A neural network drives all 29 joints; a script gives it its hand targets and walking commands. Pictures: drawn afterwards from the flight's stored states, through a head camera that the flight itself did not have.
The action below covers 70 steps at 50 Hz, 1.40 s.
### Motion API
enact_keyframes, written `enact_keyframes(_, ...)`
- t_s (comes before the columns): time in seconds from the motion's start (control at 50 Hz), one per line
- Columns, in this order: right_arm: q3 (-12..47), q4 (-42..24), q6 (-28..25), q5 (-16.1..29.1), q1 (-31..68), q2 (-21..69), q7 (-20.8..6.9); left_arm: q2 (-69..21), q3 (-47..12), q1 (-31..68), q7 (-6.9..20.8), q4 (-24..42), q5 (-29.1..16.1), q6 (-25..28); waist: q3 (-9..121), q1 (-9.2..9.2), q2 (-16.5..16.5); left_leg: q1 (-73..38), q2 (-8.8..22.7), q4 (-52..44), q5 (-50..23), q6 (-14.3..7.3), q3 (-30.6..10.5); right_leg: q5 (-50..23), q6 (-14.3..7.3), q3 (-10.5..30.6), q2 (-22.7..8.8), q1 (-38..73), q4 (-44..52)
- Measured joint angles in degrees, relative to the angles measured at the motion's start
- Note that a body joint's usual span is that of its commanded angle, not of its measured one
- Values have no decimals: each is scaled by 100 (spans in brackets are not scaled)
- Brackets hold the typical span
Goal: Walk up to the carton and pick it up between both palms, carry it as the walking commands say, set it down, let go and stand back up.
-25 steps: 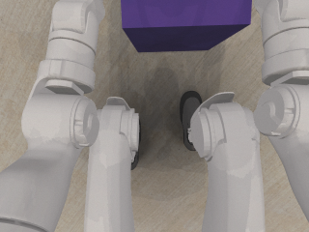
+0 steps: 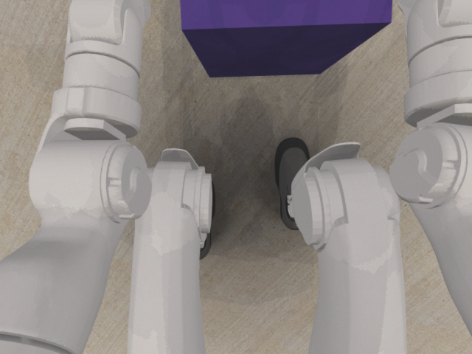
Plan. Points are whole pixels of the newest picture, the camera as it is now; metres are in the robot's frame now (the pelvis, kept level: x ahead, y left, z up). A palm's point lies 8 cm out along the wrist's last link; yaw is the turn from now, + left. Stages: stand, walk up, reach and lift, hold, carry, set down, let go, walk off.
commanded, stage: set down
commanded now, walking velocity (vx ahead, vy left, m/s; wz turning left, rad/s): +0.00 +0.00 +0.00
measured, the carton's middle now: out of the picture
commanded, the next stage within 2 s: none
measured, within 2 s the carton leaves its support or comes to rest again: rests again in 0.76 s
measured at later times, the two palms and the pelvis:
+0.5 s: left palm out of the picture +0.57 +0.09 -0.17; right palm out of the picture +0.55 -0.22 -0.17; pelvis +0.01 +0.00 +0.00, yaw +0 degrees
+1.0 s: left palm out of the picture +0.56 +0.10 -0.20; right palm out of the picture +0.53 -0.23 -0.21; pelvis +0.01 +0.00 -0.01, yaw +0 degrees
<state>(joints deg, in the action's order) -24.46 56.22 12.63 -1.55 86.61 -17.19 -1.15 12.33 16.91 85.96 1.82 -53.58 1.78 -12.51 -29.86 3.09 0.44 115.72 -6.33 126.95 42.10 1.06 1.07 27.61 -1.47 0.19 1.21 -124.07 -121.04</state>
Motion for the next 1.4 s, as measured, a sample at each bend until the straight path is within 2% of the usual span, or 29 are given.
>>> enact_keyframes(0.22,-92,0,-81,0,2,0,-103,0,91,0,123,39,108,56,-2,0,0,0,0,18,49,0,-1,46,0,0,7,-9,-22)
enact_keyframes(0.5,-141,69,-308,-17,15,0,-146,-1,99,10,127,43,201,203,-3,0,0,0,-1,43,117,0,-2,108,0,0,14,-25,-60)
enact_keyframes(0.6,-139,262,-466,-30,20,2,-60,-2,-58,10,-75,-28,203,316,-4,0,0,0,-2,43,139,0,-4,132,8,0,14,-26,-62)
enact_keyframes(0.66,-90,598,-500,-31,18,0,114,18,-294,10,-283,-168,189,372,-5,0,0,0,-3,43,158,0,-6,152,18,0,14,-26,-63)
enact_keyframes(0.76,186,809,-672,-31,-3,-55,528,104,-776,12,-640,-369,-247,463,-12,0,0,31,-4,47,175,0,-7,168,24,0,14,-56,-66)
enact_keyframes(0.82,292,805,-822,-31,-2,-97,669,158,-972,62,-787,-514,-510,565,-11,0,0,92,-5,57,155,0,-6,146,27,0,12,-109,-68)
enact_keyframes(0.96,338,964,-855,-30,-25,-272,708,293,-1168,119,-969,-623,-736,625,-16,0,0,281,-43,74,34,0,-8,62,38,1,-28,-251,-72)
enact_keyframes(1.14,338,881,-860,-22,-13,-451,715,634,-1369,244,-994,-565,-973,502,-14,0,0,322,-61,89,-55,0,-8,-8,48,1,-48,-260,-72)
enact_keyframes(1.2,363,715,-832,57,-16,-494,715,686,-1452,280,-993,-376,-1089,409,-16,0,0,321,-61,89,-67,0,-8,-20,48,1,-48,-260,-72)
enact_keyframes(1.28,516,137,-691,189,-14,-513,742,692,-1564,299,-1023,56,-1179,236,-16,0,0,321,-61,89,-91,0,-7,-47,48,1,-48,-260,-72)
enact_keyframes(1.4,590,-375,-208,273,-24,-535,825,693,-1451,325,-1168,570,-1179,-225,-15,0,0,321,-61,89,-134,7,-7,-92,48,0,-48,-258,-70)
